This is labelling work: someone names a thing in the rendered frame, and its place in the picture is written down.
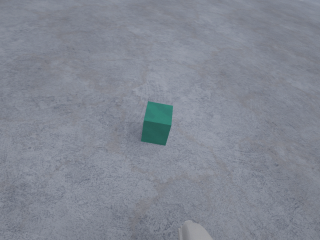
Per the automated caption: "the carton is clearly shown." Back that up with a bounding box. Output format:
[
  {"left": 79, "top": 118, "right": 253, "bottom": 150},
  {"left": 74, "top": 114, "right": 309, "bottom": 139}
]
[{"left": 141, "top": 101, "right": 173, "bottom": 146}]

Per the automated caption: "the robot right thigh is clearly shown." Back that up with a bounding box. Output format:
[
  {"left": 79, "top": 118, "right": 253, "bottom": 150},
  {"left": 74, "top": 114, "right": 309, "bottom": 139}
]
[{"left": 177, "top": 222, "right": 213, "bottom": 240}]

